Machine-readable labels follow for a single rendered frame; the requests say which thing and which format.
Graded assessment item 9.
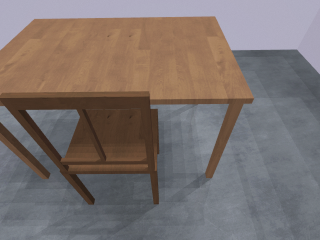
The chair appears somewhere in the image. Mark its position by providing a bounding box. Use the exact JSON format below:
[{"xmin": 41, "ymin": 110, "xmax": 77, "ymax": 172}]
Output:
[{"xmin": 0, "ymin": 91, "xmax": 159, "ymax": 205}]

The table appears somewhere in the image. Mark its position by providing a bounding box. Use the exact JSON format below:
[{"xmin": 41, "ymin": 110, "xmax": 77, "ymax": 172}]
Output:
[{"xmin": 0, "ymin": 16, "xmax": 254, "ymax": 179}]

